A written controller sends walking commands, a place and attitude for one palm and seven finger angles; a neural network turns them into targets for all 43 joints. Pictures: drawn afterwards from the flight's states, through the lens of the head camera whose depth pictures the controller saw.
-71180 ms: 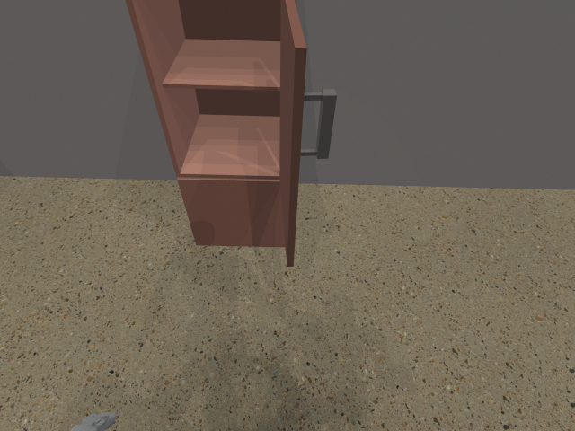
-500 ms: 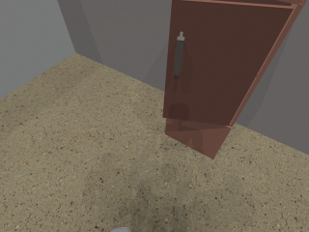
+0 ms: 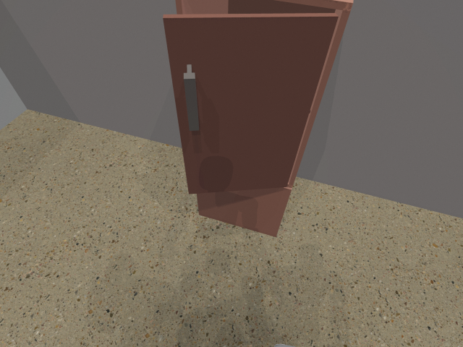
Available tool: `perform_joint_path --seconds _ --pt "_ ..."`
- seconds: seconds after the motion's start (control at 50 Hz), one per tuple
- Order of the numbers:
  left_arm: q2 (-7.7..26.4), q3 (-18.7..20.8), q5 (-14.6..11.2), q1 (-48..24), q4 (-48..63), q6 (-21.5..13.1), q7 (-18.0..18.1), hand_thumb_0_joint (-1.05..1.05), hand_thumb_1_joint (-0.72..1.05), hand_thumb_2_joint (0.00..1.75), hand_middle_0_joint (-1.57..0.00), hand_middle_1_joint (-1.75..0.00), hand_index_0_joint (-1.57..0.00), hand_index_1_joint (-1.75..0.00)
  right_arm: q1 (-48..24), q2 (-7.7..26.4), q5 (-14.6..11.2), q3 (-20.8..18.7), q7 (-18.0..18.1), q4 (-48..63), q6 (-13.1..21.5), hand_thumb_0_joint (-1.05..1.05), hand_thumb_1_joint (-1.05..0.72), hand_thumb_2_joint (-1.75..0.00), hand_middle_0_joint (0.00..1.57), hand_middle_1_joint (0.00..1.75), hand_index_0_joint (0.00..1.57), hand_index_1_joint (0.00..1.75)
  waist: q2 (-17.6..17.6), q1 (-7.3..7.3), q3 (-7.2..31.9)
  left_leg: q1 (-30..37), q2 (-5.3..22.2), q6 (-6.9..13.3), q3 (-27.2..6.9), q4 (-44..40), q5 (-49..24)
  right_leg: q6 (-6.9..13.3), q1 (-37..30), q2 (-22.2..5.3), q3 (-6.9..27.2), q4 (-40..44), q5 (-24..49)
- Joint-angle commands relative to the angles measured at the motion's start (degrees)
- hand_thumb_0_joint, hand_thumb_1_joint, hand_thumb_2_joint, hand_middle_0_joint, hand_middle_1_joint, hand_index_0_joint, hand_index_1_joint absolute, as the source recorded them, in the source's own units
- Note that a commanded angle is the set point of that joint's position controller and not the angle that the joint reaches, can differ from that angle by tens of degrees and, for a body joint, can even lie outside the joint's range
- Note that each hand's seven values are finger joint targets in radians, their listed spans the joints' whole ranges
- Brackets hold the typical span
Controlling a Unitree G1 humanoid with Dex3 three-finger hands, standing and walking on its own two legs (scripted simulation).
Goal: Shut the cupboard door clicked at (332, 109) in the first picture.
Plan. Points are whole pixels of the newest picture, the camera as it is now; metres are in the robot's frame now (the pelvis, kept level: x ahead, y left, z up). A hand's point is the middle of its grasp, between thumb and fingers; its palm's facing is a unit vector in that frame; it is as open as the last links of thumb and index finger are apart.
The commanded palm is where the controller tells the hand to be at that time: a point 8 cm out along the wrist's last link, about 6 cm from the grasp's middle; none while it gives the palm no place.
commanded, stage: take the last steps up to it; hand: left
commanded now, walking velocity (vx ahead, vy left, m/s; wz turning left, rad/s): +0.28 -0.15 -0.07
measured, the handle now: (191, 98) +0.63 +0.10 +0.08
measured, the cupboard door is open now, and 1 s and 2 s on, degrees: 24 24 24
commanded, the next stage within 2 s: come to a stop and stand still in 0.40 s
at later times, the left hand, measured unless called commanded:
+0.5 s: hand out of the picture +0.13 +0.08 -0.19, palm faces +0.07 -0.99 -0.15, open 7.3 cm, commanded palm none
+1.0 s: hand (196, 297) +0.25 +0.08 -0.17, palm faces +0.07 -0.96 -0.26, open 7.4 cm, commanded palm none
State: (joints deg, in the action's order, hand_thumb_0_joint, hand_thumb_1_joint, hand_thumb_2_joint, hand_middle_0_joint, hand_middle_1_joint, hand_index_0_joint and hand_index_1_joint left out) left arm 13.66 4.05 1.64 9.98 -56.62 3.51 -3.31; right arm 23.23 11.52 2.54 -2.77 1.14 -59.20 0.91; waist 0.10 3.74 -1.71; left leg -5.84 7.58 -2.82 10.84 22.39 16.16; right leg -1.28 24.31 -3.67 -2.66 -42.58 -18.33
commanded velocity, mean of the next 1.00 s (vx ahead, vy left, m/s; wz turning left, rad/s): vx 0.00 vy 0.00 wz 0.00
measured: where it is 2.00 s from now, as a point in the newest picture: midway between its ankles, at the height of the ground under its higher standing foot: outside the picture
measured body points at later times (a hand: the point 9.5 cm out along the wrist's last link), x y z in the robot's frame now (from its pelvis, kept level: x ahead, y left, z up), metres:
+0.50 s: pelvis +0.16 -0.09 -0.01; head +0.18 -0.07 +0.43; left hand +0.12 +0.13 -0.18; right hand +0.25 -0.32 -0.15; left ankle +0.22 +0.00 -0.74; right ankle +0.07 -0.15 -0.74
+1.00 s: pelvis +0.20 -0.13 +0.00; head +0.25 -0.12 +0.44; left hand +0.25 +0.13 -0.15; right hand +0.26 -0.39 -0.15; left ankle +0.15 -0.01 -0.72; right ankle +0.22 -0.26 -0.74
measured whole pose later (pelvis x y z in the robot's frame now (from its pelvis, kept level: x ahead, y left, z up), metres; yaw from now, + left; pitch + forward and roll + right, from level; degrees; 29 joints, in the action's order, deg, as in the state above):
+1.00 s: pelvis +0.20 -0.13 +0.00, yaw +3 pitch +1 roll +2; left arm 11.5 2.8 1.7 9.2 -57.5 1.1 2.1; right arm 9.9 12.9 0.3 -3.7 1.1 -57.9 -3.3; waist 2.0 -0.2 -5.3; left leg -16.2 -1.8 -2.4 2.3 41.3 27.6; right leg -1.1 16.4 -3.9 0.8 -29.3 -13.4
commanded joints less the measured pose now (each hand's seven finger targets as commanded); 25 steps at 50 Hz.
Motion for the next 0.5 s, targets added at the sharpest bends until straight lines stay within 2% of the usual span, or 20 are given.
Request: perform_joint_path --seconds 0.0,0.02,0.04,0.06,0.08,0.1,0.12,0.16,0.18,0.2,0.24,0.3,0.34,0.38,0.4,0.44,0.46,0.48 --pt "2.8 0.8 0.0 -1.5 4.1 -2.6 -0.4 0.0 0.9 0.9 -0.2 -0.3 -0.2 -0.3 -1.6 12.0 -0.2 -2.5 0.3 2.4 1.1 0.0 -0.9 -0.9 0.2 0.3 0.2 0.3 -9.4 -2.72 -2.6 -8.7 12.1 8.0 -8.9 -6.6 2.3 1.0 -9.2 2.2 -3.0 9.7 3.4" --pt "3.5 1.1 0.1 2.9 2.3 -2.9 -0.2 0.0 0.9 0.9 -0.2 -0.3 -0.2 -0.3 -2.7 11.8 -0.3 -2.5 0.2 2.3 1.0 0.0 -0.9 -0.9 0.2 0.3 0.2 0.3 -6.7 -5.12 -1.3 -11.4 10.2 6.4 -6.7 -1.8 2.4 1.5 -15.8 3.4 -3.7 13.5 5.7" --pt "5.8 1.7 0.1 8.9 0.2 -3.5 0.2 0.0 0.9 0.9 -0.2 -0.3 -0.2 -0.3 -3.2 10.6 -0.7 -2.1 -0.2 2.4 1.1 0.0 -0.9 -0.9 0.2 0.3 0.2 0.3 -0.5 -7.91 1.0 -16.7 6.2 4.3 -2.8 7.2 2.6 2.9 -25.1 2.1 -1.1 18.2 3.3" --pt "11.8 2.9 0.4 15.9 -2.1 -4.5 1.2 0.0 0.9 0.9 -0.2 -0.3 -0.2 -0.3 -4.2 5.9 -1.5 -1.0 -0.6 3.9 1.2 0.0 -0.9 -0.9 0.2 0.3 0.2 0.3 15.9 -10.98 4.2 -28.8 -1.7 1.8 3.1 24.5 12.8 7.9 -34.5 -10.9 16.9 26.1 -7.7" --pt "13.9 3.0 -0.4 17.7 -2.9 -4.4 2.1 0.0 0.9 0.9 -0.2 -0.3 -0.2 -0.3 -7.8 5.2 -1.5 -0.4 -0.4 5.9 0.9 0.0 -0.9 -0.9 0.2 0.3 0.2 0.3 18.8 -11.45 3.7 -33.3 -3.8 2.4 -2.7 37.5 22.1 12.3 -30.5 -17.8 28.2 32.6 -8.7" --pt "12.3 2.6 -0.6 14.7 -2.2 -4.3 2.9 0.0 0.9 0.9 -0.2 -0.3 -0.2 -0.3 -8.2 6.1 -1.5 -1.0 -0.5 6.0 0.4 0.0 -0.9 -0.9 0.2 0.3 0.2 0.3 12.9 -9.8 0.2 -33.4 -1.6 3.1 -7.1 42.4 18.1 13.9 -24.9 -17.8 25.8 34.4 -12.6" --pt "9.6 1.9 -0.4 9.9 -1.2 -4.5 3.1 0.0 0.9 0.9 -0.2 -0.3 -0.2 -0.3 -8.1 5.9 -1.4 -1.3 -0.4 4.8 0.4 0.0 -0.9 -0.9 0.2 0.3 0.2 0.3 14.4 -7.76 -2.0 -33.8 -0.5 3.3 -8.4 44.7 13.5 13.4 -20.5 -15.3 23.7 34.8 -11.8" --pt "4.5 0.3 -0.7 3.9 -0.1 -4.9 3.4 0.0 0.9 0.9 -0.2 -0.3 -0.2 -0.3 -6.0 5.4 -0.9 -1.3 -0.5 3.0 0.0 0.0 -0.9 -0.9 0.2 0.3 0.2 0.3 8.3 -3.87 -2.6 -29.2 0.7 2.5 -8.7 43.7 7.4 12.9 -15.6 -12.0 13.6 33.4 -2.7" --pt "3.1 -0.3 -0.7 2.8 0.0 -5.4 3.5 0.0 0.9 0.9 -0.2 -0.3 -0.2 -0.3 -4.7 4.1 -0.7 -1.2 -0.8 2.4 -0.4 0.0 -0.9 -0.9 0.2 0.3 0.2 0.3 6.5 -2.31 -2.6 -26.8 0.4 2.1 -8.4 42.2 5.1 12.5 -13.2 -10.4 9.9 33.3 2.3" --pt "2.6 -0.4 -0.6 2.8 -0.3 -5.9 3.7 0.0 0.9 0.9 -0.2 -0.3 -0.2 -0.3 -3.4 3.0 -0.6 -1.0 -1.0 2.0 -0.5 0.0 -0.9 -0.9 0.2 0.3 0.2 0.3 4.4 -1.38 -1.6 -24.7 0.0 1.9 -7.7 40.2 3.6 12.5 -13.1 -9.5 7.5 33.1 6.4" --pt "2.0 -0.8 -0.6 3.7 -1.1 -6.7 3.8 0.0 0.9 0.9 -0.2 -0.3 -0.2 -0.3 -3.1 2.2 -0.5 -0.8 -1.2 1.8 -0.7 0.0 -0.9 -0.9 0.2 0.3 0.2 0.3 3.7 -0.82 -0.8 -24.6 -1.0 1.5 -7.0 37.2 1.1 12.9 -14.2 -8.4 5.4 32.7 12.5" --pt "1.9 -1.0 -0.5 6.8 -3.0 -7.3 4.1 0.0 0.9 0.9 -0.2 -0.3 -0.2 -0.3 -7.4 1.8 -0.7 -0.6 -1.1 3.5 -0.3 0.0 -0.9 -0.9 0.2 0.3 0.2 0.3 2.9 -2.0 -1.3 -26.7 -1.0 1.4 -6.9 29.6 1.3 14.9 -19.4 -9.7 6.8 31.4 22.6" --pt "2.3 -1.0 -0.5 8.0 -3.8 -7.3 4.1 0.0 0.9 0.9 -0.2 -0.3 -0.2 -0.3 -10.0 1.8 -0.8 -0.3 -1.0 4.4 0.0 0.0 -0.9 -0.9 0.2 0.3 0.2 0.3 2.4 -2.61 -1.0 -26.8 -1.4 1.7 -6.3 24.0 1.8 15.2 -22.8 -10.1 6.7 29.5 29.5" --pt "2.5 -1.0 -0.5 9.5 -4.8 -7.0 4.2 0.0 0.9 0.9 -0.2 -0.3 -0.2 -0.3 -11.4 1.5 -0.9 0.0 -0.8 4.5 0.5 0.0 -0.9 -0.9 0.2 0.3 0.2 0.3 3.5 -3.19 0.1 -24.8 -2.7 2.3 -5.2 19.0 2.3 14.5 -26.1 -9.4 6.7 26.8 36.4" --pt "2.5 -1.2 -0.4 10.0 -5.4 -7.0 4.3 0.0 0.9 0.9 -0.2 -0.3 -0.2 -0.3 -11.2 1.5 -0.9 0.1 -0.7 4.2 0.8 0.0 -0.9 -0.9 0.2 0.3 0.2 0.3 3.7 -2.86 0.2 -21.8 -3.3 2.5 -4.6 15.9 1.3 13.8 -26.0 -9.3 6.7 24.4 39.9" --pt "2.8 -1.1 -1.1 8.7 -5.6 -6.8 4.2 0.0 0.9 0.9 -0.2 -0.3 -0.2 -0.3 -6.0 2.3 -0.9 0.2 0.0 2.0 1.3 0.0 -0.9 -0.9 0.2 0.3 0.2 0.3 3.0 -0.02 2.3 -12.3 -5.8 3.5 -3.3 8.4 -5.8 11.2 -24.7 -6.2 3.8 16.2 46.9" --pt "2.5 -1.2 -1.3 8.9 -5.4 -6.6 4.2 0.0 0.9 0.9 -0.2 -0.3 -0.2 -0.3 -1.3 3.7 -0.7 -0.2 0.3 0.3 1.7 0.0 -0.9 -0.9 0.2 0.3 0.2 0.3 1.8 1.55 5.1 -2.6 -4.6 4.7 -5.6 5.3 -15.5 8.6 -20.2 -4.0 2.0 8.3 44.1" --pt "0.2 -1.5 -1.6 11.2 -4.9 -6.5 4.2 0.0 0.9 0.9 -0.2 -0.3 -0.2 -0.3 3.1 7.9 -0.1 -0.8 0.9 -0.6 2.1 0.0 -0.9 -0.9 0.2 0.3 0.2 0.3 -5.9 2.48 8.7 9.5 5.7 10.0 -19.0 5.0 -29.5 5.1 -8.4 0.6 -0.2 -2.5 28.3"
